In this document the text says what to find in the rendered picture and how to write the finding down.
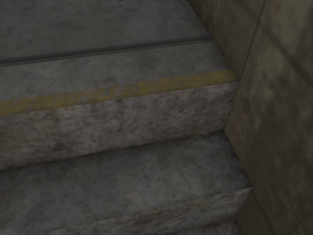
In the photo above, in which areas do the stairs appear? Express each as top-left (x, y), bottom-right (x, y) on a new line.
top-left (0, 81), bottom-right (253, 235)

